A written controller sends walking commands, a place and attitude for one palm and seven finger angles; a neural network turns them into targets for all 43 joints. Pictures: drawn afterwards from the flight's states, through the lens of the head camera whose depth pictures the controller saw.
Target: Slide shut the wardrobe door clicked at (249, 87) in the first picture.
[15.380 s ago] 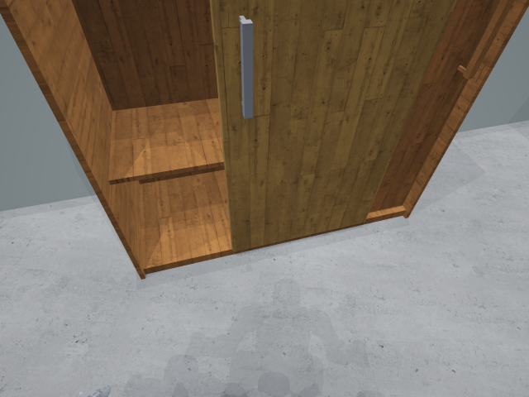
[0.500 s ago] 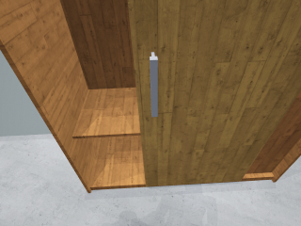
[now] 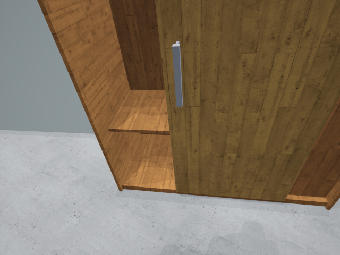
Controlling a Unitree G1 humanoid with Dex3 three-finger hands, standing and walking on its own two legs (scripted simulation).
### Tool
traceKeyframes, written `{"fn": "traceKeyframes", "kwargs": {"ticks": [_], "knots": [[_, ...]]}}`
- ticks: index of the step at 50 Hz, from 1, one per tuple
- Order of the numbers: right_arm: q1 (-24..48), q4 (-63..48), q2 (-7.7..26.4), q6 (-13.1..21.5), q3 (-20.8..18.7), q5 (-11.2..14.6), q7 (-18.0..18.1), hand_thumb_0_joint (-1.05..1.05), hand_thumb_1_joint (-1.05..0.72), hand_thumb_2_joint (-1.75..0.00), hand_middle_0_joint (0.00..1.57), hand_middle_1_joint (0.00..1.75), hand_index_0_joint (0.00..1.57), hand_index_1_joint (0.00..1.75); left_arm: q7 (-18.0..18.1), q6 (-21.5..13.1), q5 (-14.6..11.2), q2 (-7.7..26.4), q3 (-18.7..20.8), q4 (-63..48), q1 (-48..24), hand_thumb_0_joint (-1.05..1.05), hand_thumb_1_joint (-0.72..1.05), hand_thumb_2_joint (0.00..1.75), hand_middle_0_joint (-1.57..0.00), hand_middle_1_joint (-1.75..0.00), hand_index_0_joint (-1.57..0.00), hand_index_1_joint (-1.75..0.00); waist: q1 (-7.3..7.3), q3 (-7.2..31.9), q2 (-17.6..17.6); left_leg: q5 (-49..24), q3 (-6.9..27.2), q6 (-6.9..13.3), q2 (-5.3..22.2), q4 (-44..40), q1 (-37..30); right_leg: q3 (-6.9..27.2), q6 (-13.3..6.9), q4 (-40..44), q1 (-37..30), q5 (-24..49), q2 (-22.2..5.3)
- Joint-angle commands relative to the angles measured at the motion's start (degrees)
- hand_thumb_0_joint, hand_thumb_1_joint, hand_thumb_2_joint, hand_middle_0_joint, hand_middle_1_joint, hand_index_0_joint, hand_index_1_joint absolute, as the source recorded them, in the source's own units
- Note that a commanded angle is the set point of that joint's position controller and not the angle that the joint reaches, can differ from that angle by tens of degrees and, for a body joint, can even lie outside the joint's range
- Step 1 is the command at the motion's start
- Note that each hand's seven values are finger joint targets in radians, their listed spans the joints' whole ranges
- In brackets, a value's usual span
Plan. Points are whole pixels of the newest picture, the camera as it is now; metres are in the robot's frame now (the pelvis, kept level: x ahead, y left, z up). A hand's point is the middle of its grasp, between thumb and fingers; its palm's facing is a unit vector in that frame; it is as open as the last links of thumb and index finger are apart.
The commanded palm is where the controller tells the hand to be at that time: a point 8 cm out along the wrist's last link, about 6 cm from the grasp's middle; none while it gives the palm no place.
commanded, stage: come to a stop and stand still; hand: right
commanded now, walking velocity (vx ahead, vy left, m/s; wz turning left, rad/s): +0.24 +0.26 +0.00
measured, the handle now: (178, 75) +0.68 +0.08 +0.13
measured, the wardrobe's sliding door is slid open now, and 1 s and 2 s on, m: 0.38 0.38 0.38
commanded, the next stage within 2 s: look again from close up in 1.76 s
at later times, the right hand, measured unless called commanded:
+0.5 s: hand out of the picture -0.06 -0.24 -0.14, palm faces -0.08 +0.99 -0.09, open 7.4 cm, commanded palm none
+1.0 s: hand out of the picture -0.24 -0.19 -0.13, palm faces +0.07 +0.98 -0.16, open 7.4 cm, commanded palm none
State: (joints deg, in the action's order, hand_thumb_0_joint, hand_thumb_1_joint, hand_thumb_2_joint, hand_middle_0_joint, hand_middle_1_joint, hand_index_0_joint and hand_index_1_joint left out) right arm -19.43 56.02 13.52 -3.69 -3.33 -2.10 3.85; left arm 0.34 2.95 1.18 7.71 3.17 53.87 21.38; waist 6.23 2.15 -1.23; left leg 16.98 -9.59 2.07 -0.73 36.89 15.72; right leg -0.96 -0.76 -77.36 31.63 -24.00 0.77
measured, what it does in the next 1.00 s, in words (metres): walks backwards: right foot, then left foot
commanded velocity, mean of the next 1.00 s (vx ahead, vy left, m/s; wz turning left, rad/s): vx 0.26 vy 0.04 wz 0.00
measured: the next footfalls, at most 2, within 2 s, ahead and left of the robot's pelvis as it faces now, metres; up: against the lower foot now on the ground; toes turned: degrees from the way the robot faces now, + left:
right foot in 0.06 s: +0.04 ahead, -0.10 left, +0.01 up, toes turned +2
left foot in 0.72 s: -0.12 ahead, +0.03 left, +0.01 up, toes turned +9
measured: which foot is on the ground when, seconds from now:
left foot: down 0.00-0.04, up 0.06-0.70, down 0.72-1.00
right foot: up 0.00-0.04, down 0.06-0.68, up 0.70-1.00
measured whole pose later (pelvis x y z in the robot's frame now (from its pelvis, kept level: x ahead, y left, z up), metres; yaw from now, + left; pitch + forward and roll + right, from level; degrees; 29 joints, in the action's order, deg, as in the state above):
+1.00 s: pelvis -0.25 -0.03 +0.04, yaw +1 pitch -1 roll -3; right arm -22.5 57.8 6.6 1.6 -1.5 -1.6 1.0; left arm -1.8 2.3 2.3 9.2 3.8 53.2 17.7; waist -0.9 6.1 -2.0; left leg 8.9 -7.2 5.3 0.3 19.4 15.8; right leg -1.8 0.9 -64.7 30.7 -9.1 -0.9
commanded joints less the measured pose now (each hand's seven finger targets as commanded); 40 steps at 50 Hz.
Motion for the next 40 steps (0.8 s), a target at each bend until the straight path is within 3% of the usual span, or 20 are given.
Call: {"fn": "traceKeyframes", "kwargs": {"ticks": [1,2,3,4,5,6,8,10,12,17,21,27,31,33,34,35,36,37,38,40], "knots": [[10.72,-8.36,0.85,3.63,0.65,-0.68,-0.69,0.0,-0.9,-0.9,0.2,0.3,0.2,0.3,0.01,-3.03,1.09,3.06,-0.39,2.66,14.06,0.0,0.9,0.9,-0.2,-0.3,-0.2,-0.3,0.55,-15.14,9.94,17.46,10.55,5.91,6.14,9.9,18.4,-0.67,-1.97,54.78,-16.55,-2.46,-3.3],[6.64,-7.56,-2.61,2.59,1.3,-1.04,-1.5,0.0,-0.9,-0.9,0.2,0.3,0.2,0.3,1.08,-3.1,1.29,3.73,-0.96,5.03,18.73,0.0,0.9,0.9,-0.2,-0.3,-0.2,-0.3,0.52,-15.88,22.74,17.19,7.51,3.77,-1.87,30.14,25.75,4.31,0.5,56.53,-17.59,0.56,-4.51],[3.62,-9.25,-3.57,1.93,1.27,-0.72,-2.6,0.0,-0.9,-0.9,0.2,0.3,0.2,0.3,2.29,-3.88,1.73,6.7,-1.31,3.31,17.5,0.0,0.9,0.9,-0.2,-0.3,-0.2,-0.3,-1.42,-14.17,24.94,14.96,12.94,0.6,-3.85,46.7,33.69,25.4,-1.77,62.42,-13.34,-8.72,-16.38],[2.91,-11.87,-0.47,1.34,0.26,-0.23,-4.23,0.0,-0.9,-0.9,0.2,0.3,0.2,0.3,3.0,-3.92,1.75,11.59,-1.61,-1.17,7.84,0.0,0.9,0.9,-0.2,-0.3,-0.2,-0.3,-6.98,-8.85,14.22,7.78,18.88,-0.52,-1.05,52.56,33.76,38.49,-7.23,68.45,-8.14,-22.94,-23.73],[4.43,-12.23,2.4,0.79,-0.78,-0.4,-5.34,0.0,-0.9,-0.9,0.2,0.3,0.2,0.3,3.27,-4.32,1.8,13.02,-1.0,-4.13,0.06,0.0,0.9,0.9,-0.2,-0.3,-0.2,-0.3,-10.08,-4.08,6.36,-1.21,18.64,-1.6,-0.56,52.5,32.19,39.66,-6.48,68.06,-10.67,-21.63,-23.45],[6.45,-11.07,3.24,0.07,-0.55,-0.34,-4.88,0.0,-0.9,-0.9,0.2,0.3,0.2,0.3,3.38,-4.42,1.12,11.79,-0.95,-3.73,-2.26,0.0,0.9,0.9,-0.2,-0.3,-0.2,-0.3,-9.3,-5.19,5.66,-5.68,20.23,-1.53,0.3,53.12,30.94,42.03,-1.79,68.36,-4.83,-23.14,-22.8],[7.67,-10.15,4.04,0.56,-0.73,-0.38,-5.35,0.0,-0.9,-0.9,0.2,0.3,0.2,0.3,3.34,-5.28,0.78,11.05,-0.72,-1.43,-0.33,0.0,0.9,0.9,-0.2,-0.3,-0.2,-0.3,-8.5,-13.36,1.7,-9.06,18.58,-0.91,1.0,47.75,31.64,35.36,0.32,69.94,-2.99,-24.49,-19.98],[4.46,-7.45,2.97,1.09,-0.38,-0.11,-6.19,0.0,-0.9,-0.9,0.2,0.3,0.2,0.3,3.16,-5.97,0.34,12.31,0.33,1.1,2.64,0.0,0.9,0.9,-0.2,-0.3,-0.2,-0.3,-7.47,-7.94,6.45,-9.66,14.64,-1.53,-0.75,44.08,29.87,24.93,-1.8,68.91,-10.6,-21.42,-15.17],[4.6,-6.2,2.52,1.26,-0.44,-0.01,-6.61,0.0,-0.9,-0.9,0.2,0.3,0.2,0.3,3.29,-6.1,0.12,10.67,0.62,2.84,5.64,0.0,0.9,0.9,-0.2,-0.3,-0.2,-0.3,-5.88,-6.29,8.57,-10.59,13.89,-1.58,-1.23,41.53,31.04,21.52,-1.35,68.91,-16.79,-18.06,-13.4],[5.66,-4.68,1.29,1.84,-0.59,0.11,-6.48,0.0,-0.9,-0.9,0.2,0.3,0.2,0.3,3.6,-6.41,0.33,7.69,0.44,5.9,13.16,0.0,0.9,0.9,-0.2,-0.3,-0.2,-0.3,-2.81,-5.72,7.18,-10.76,12.84,-2.14,-0.36,36.87,33.54,19.57,0.39,69.65,-25.69,-11.99,-13.81],[5.16,-3.94,0.51,1.92,-0.61,0.33,-6.64,0.0,-0.9,-0.9,0.2,0.3,0.2,0.3,3.18,-6.41,0.54,7.46,0.3,5.68,12.72,0.0,0.9,0.9,-0.2,-0.3,-0.2,-0.3,-3.08,-4.49,9.55,-10.73,10.79,-2.54,0.38,35.38,31.48,17.75,-0.61,70.57,-24.58,-11.29,-12.52],[1.79,-3.38,1.59,1.14,-1.23,1.07,-6.44,0.0,-0.9,-0.9,0.2,0.3,0.2,0.3,2.37,-5.29,0.93,9.3,0.81,3.59,6.39,0.0,0.9,0.9,-0.2,-0.3,-0.2,-0.3,-5.57,-3.19,12.17,-3.79,5.5,-1.99,0.68,23.43,17.93,15.57,-0.23,74.67,-14.46,-16.4,-11.6],[-11.34,-0.83,2.06,-0.47,-2.1,1.86,-5.66,0.0,-0.9,-0.9,0.2,0.3,0.2,0.3,2.11,-3.65,1.92,12.86,1.56,0.08,-5.47,0.0,0.9,0.9,-0.2,-0.3,-0.2,-0.3,-11.51,-2.08,13.86,8.75,-1.13,-0.06,-3.35,2.85,-10.86,8.01,-2.15,74.49,-1.59,-11.3,-9.74],[-21.63,2.68,0.98,-0.72,-2.22,1.79,-4.66,0.0,-0.9,-0.9,0.2,0.3,0.2,0.3,1.97,-2.54,1.41,11.32,1.58,-1.01,-8.56,0.0,0.9,0.9,-0.2,-0.3,-0.2,-0.3,-15.19,-3.12,4.77,3.59,-1.94,2.15,-4.53,-11.06,-25.31,2.47,0.54,63.12,5.96,-11.95,-4.39],[-21.42,2.15,1.54,-0.45,-1.49,0.98,-3.57,0.0,-0.9,-0.9,0.2,0.3,0.2,0.3,1.84,-1.43,0.38,5.93,0.81,-0.59,-6.65,0.0,0.9,0.9,-0.2,-0.3,-0.2,-0.3,-14.85,-6.27,-10.77,2.97,4.11,4.62,2.04,-21.1,-22.06,-4.79,2.56,37.59,10.7,-10.73,4.39],[-9.14,-2.78,1.38,0.77,0.73,0.34,-2.32,0.0,-0.9,-0.9,0.2,0.3,0.2,0.3,2.02,-0.46,0.2,0.9,0.9,-0.78,-0.63,0.0,0.9,0.9,-0.2,-0.3,-0.2,-0.3,-7.72,-10.44,-20.15,16.0,21.69,7.86,17.79,-26.79,-3.36,-1.82,2.11,5.2,15.4,-5.78,7.29],[3.89,-7.94,2.22,2.13,0.74,1.02,-1.76,0.0,-0.9,-0.9,0.2,0.3,0.2,0.3,1.03,0.78,0.72,3.43,1.28,-2.26,3.28,0.0,0.9,0.9,-0.2,-0.3,-0.2,-0.3,-0.5,-10.51,-9.81,23.63,26.45,6.9,22.24,-30.47,11.27,5.79,0.37,-7.41,13.75,4.57,4.44],[12.45,-10.98,6.56,3.5,-0.86,1.24,-1.25,0.0,-0.9,-0.9,0.2,0.3,0.2,0.3,0.13,1.53,0.81,4.32,0.91,-4.85,3.97,0.0,0.9,0.9,-0.2,-0.3,-0.2,-0.3,3.72,-9.24,-7.61,27.15,32.02,9.49,24.75,-36.32,17.38,6.25,1.49,-13.93,8.81,9.78,2.59],[11.03,-9.98,6.2,5.74,-0.49,1.29,-1.61,0.0,-0.9,-0.9,0.2,0.3,0.2,0.3,-0.91,0.57,1.09,5.67,0.93,-3.97,3.84,0.0,0.9,0.9,-0.2,-0.3,-0.2,-0.3,1.87,-8.68,-7.51,41.37,36.17,7.05,22.74,-39.95,20.77,6.13,1.48,-13.54,9.93,14.56,-0.61],[5.41,-6.02,1.35,8.07,0.99,1.05,-1.37,0.0,-0.9,-0.9,0.2,0.3,0.2,0.3,-1.48,-0.16,1.43,8.0,1.69,-3.59,1.12,0.0,0.9,0.9,-0.2,-0.3,-0.2,-0.3,-0.18,-11.41,-3.6,29.75,28.08,3.64,18.15,-36.11,12.75,5.59,1.48,-6.54,13.07,21.07,-1.85]]}}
